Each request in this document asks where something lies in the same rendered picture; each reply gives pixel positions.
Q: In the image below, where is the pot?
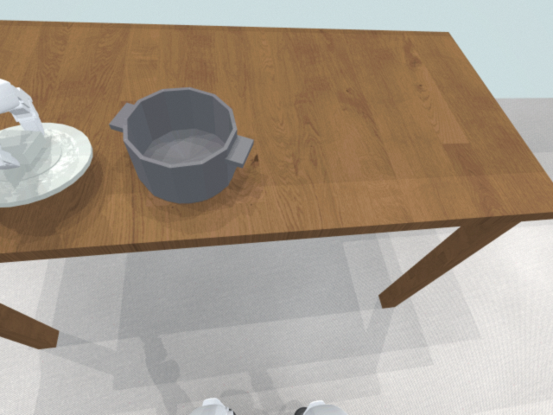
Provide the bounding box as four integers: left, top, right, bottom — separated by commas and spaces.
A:
109, 87, 254, 204

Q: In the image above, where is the knob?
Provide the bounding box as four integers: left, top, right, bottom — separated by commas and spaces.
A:
0, 130, 47, 164

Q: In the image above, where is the lid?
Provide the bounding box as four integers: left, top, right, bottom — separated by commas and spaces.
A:
0, 123, 92, 208

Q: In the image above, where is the robot left shin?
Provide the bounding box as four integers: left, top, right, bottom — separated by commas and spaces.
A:
202, 398, 226, 408

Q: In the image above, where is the table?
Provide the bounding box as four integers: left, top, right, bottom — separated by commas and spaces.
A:
0, 20, 553, 349

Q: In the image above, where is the robot left hand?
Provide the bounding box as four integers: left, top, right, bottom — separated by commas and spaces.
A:
0, 79, 44, 169

